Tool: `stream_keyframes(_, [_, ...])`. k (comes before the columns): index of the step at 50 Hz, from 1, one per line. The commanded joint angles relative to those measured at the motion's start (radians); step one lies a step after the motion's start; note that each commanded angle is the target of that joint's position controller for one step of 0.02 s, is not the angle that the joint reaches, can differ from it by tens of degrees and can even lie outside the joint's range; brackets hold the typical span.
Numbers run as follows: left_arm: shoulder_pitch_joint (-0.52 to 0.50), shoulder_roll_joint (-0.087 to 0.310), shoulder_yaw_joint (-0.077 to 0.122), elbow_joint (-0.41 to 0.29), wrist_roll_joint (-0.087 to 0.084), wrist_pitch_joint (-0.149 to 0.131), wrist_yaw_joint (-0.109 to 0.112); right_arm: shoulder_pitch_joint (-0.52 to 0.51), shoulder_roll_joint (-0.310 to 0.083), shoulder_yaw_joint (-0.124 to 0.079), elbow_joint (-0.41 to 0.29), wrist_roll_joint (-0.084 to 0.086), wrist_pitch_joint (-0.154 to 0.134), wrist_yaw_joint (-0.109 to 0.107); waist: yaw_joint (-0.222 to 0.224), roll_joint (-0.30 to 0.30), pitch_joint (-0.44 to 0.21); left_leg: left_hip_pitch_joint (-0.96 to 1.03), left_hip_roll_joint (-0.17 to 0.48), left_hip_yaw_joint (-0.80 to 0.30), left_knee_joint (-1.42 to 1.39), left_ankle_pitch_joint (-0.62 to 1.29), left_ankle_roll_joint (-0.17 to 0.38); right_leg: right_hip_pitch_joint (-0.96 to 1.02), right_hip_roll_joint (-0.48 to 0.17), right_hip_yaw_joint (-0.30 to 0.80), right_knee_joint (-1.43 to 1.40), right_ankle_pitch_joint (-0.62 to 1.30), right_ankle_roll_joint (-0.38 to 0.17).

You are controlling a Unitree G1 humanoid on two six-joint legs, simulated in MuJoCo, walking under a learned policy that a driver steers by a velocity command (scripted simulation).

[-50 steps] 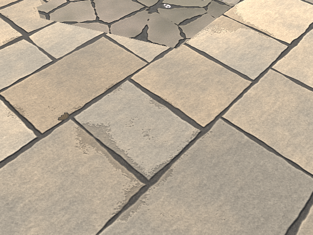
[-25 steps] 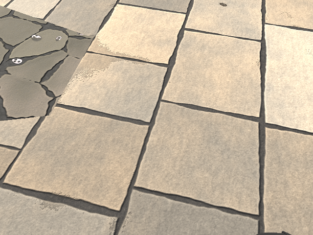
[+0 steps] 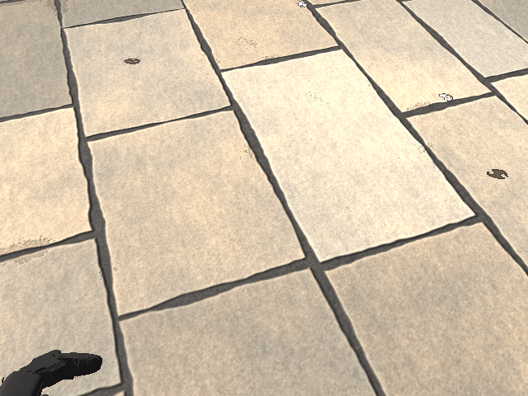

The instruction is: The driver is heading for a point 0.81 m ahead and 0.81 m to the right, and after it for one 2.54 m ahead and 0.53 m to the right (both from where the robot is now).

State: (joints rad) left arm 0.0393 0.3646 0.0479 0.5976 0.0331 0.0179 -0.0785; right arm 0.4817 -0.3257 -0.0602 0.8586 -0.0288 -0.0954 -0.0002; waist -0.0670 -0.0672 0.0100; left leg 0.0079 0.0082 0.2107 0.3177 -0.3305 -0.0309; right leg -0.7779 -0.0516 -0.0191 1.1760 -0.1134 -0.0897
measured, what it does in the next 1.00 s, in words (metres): walks ahead, turning right: right foot, then left foot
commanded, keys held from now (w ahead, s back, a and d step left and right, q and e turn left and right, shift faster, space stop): w+e+shift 0.72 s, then w+shift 0.28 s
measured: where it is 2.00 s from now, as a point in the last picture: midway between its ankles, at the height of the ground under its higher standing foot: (518, 132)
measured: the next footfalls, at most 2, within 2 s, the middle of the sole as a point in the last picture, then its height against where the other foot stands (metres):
right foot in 0.20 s outside the picture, level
left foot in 0.60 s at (266, 288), level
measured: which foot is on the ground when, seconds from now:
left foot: down 0.00-0.18, up 0.20-0.58, down 0.60-1.00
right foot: up 0.00-0.18, down 0.20-0.58, up 0.60-1.00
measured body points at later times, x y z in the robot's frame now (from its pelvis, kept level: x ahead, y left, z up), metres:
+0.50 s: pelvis +0.45 -0.06 +0.00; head +0.48 -0.07 +0.45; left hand +0.55 +0.22 -0.12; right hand +0.59 -0.37 -0.05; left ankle +0.72 +0.03 -0.68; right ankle +0.30 -0.04 -0.73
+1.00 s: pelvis +0.83 -0.29 -0.02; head +0.84 -0.33 +0.43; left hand +1.17 -0.40 -0.05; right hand +0.55 -0.38 -0.15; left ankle +0.77 -0.02 -0.73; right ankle +0.88 -0.47 -0.72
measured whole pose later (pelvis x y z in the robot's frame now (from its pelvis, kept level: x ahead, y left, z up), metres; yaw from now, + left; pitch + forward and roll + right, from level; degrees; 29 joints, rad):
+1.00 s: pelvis +0.83 -0.29 -0.02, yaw -51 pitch +3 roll +1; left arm -0.10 0.30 -0.01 0.57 0.05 -0.03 -0.08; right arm 0.56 -0.29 -0.03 0.93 -0.03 -0.08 0.01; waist -0.10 0.00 0.03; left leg 0.26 0.06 0.23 0.17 -0.41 -0.07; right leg -0.67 0.04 -0.06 0.68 -0.14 -0.17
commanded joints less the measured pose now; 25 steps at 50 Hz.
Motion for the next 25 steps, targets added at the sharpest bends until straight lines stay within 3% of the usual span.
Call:
stream_keyframes(1, [-0.099, -0.002, -0.020, -0.095, -0.001, -0.004, -0.021, -0.094, -0.070, -0.001, -0.062, -0.001, -0.034, 0.000, 0.065, 0.106, 0.126, -0.098, 0.214, -0.025, -0.222, 0.425, 0.059, 0.017, -0.024, -0.040, -0.181, 0.108, -0.018])
stream_keyframes(3, [-0.154, -0.021, -0.031, -0.103, -0.002, -0.009, -0.030, -0.053, -0.094, -0.006, -0.043, -0.004, -0.028, -0.008, 0.054, 0.096, 0.148, -0.049, 0.201, 0.055, -0.206, 0.661, 0.035, 0.091, 0.013, -0.122, -0.325, 0.104, -0.058])
stream_keyframes(5, [-0.129, -0.011, -0.027, -0.082, -0.005, -0.013, -0.023, -0.015, -0.135, -0.012, -0.039, -0.001, -0.013, -0.020, 0.077, 0.131, 0.091, 0.041, 0.207, 0.089, -0.084, 1.170, 0.019, 0.212, 0.096, -0.197, -0.389, 0.059, -0.092])
stream_keyframes(6, [-0.069, 0.007, -0.019, -0.064, -0.005, -0.014, -0.014, -0.016, -0.167, -0.021, -0.043, -0.001, 0.000, -0.030, 0.120, 0.165, 0.045, 0.083, 0.230, 0.086, 0.016, 1.348, 0.016, 0.278, 0.126, -0.201, -0.404, 0.009, -0.108])
stream_keyframes(7, [0.055, 0.039, -0.004, -0.030, -0.007, -0.017, -0.004, -0.042, -0.198, -0.030, -0.051, -0.005, 0.018, -0.036, 0.193, 0.184, -0.023, 0.086, 0.256, 0.077, 0.185, 1.455, 0.024, 0.406, 0.153, -0.188, -0.409, -0.048, -0.128])
stream_keyframes(8, [0.247, 0.078, 0.020, 0.027, -0.011, -0.021, 0.009, -0.090, -0.218, -0.037, -0.072, -0.008, 0.035, -0.036, 0.280, 0.200, -0.104, 0.023, 0.278, 0.053, 0.413, 1.474, 0.046, 0.603, 0.172, -0.154, -0.426, -0.102, -0.157])
stream_keyframes(9, [0.447, 0.118, 0.053, 0.101, -0.013, -0.028, 0.033, -0.130, -0.209, -0.038, -0.095, -0.011, 0.046, -0.028, 0.352, 0.153, -0.179, -0.162, 0.254, 0.039, 0.742, 1.220, 0.054, 0.887, 0.174, -0.073, -0.522, -0.123, -0.189])
stream_keyframes(10, [0.380, 0.180, 0.085, 0.111, -0.041, -0.016, 0.060, -0.149, -0.109, -0.020, -0.123, -0.018, 0.044, -0.007, 0.260, -0.076, -0.118, -0.474, 0.053, 0.030, 1.108, 0.129, 0.030, 1.015, 0.051, 0.158, -0.578, -0.182, -0.219])
stream_keyframes(11, [0.295, 0.286, 0.097, 0.051, -0.002, 0.004, 0.055, -0.117, -0.078, -0.006, -0.251, -0.003, 0.022, -0.004, 0.152, -0.165, -0.239, -0.851, -0.051, -0.130, 1.388, -0.174, -0.014, 1.241, -0.164, 0.733, -0.740, -0.222, -0.413])
stream_keyframes(12, [0.362, 0.251, 0.101, 0.039, -0.005, 0.005, 0.066, -0.212, -0.116, -0.002, -0.280, -0.006, -0.008, -0.002, 0.214, 0.025, -0.266, -0.915, 0.002, -0.292, 1.341, -0.092, -0.007, 1.212, -0.207, 0.851, -0.881, -0.297, -0.414])
stream_keyframes(13, [0.350, 0.200, 0.091, 0.077, -0.010, -0.007, 0.075, -0.235, -0.104, 0.007, -0.276, 0.000, -0.023, -0.003, 0.165, 0.106, -0.106, -0.907, 0.048, -0.302, 1.217, -0.046, 0.000, 1.047, -0.192, 0.798, -0.931, -0.254, -0.375])
stream_keyframes(14, [0.333, 0.163, 0.079, 0.100, -0.012, -0.026, 0.082, -0.256, -0.096, 0.012, -0.271, -0.009, -0.021, -0.006, 0.110, 0.167, -0.008, -0.839, 0.083, -0.296, 1.104, -0.044, -0.006, 0.877, -0.144, 0.703, -0.941, -0.143, -0.338])
stream_keyframes(16, [0.267, 0.120, 0.057, 0.095, -0.017, -0.059, 0.092, -0.205, -0.084, 0.019, -0.246, -0.047, 0.020, -0.006, 0.025, 0.180, 0.028, -0.703, 0.116, -0.294, 0.990, -0.081, -0.030, 0.666, -0.055, 0.544, -0.943, -0.008, -0.303])
stream_keyframes(17, [0.275, 0.106, 0.049, 0.099, -0.022, -0.072, 0.087, -0.216, -0.080, 0.020, -0.252, -0.050, 0.040, -0.004, 0.017, 0.157, 0.042, -0.665, 0.126, -0.287, 0.924, -0.110, -0.045, 0.579, -0.034, 0.524, -0.949, 0.029, -0.306])
stream_keyframes(18, [0.282, 0.102, 0.047, 0.105, -0.025, -0.083, 0.083, -0.261, -0.068, 0.024, -0.272, -0.047, 0.051, 0.000, 0.019, 0.147, 0.063, -0.647, 0.136, -0.273, 0.839, -0.111, -0.056, 0.516, -0.010, 0.490, -0.967, 0.030, -0.299])
stream_keyframes(20, [0.281, 0.108, 0.051, 0.108, -0.023, -0.095, 0.079, -0.410, -0.030, 0.042, -0.329, -0.034, 0.052, 0.012, 0.051, 0.124, 0.101, -0.582, 0.124, -0.233, 0.643, 0.071, -0.065, 0.401, 0.056, 0.432, -1.004, 0.036, -0.263])
stream_keyframes(22, [0.301, 0.116, 0.058, 0.120, -0.025, -0.098, 0.070, -0.481, -0.004, 0.056, -0.351, -0.013, 0.048, 0.023, 0.088, 0.079, 0.084, -0.470, 0.085, -0.216, 0.459, 0.308, -0.049, 0.378, 0.091, 0.399, -0.997, 0.151, -0.209])
stream_keyframes(25, [0.352, 0.136, 0.068, 0.144, -0.039, -0.096, 0.064, -0.523, -0.029, 0.052, -0.361, 0.004, 0.044, 0.021, 0.132, 0.040, 0.043, -0.377, 0.035, -0.217, 0.311, 0.404, -0.018, 0.501, 0.057, 0.434, -0.950, 0.312, -0.163])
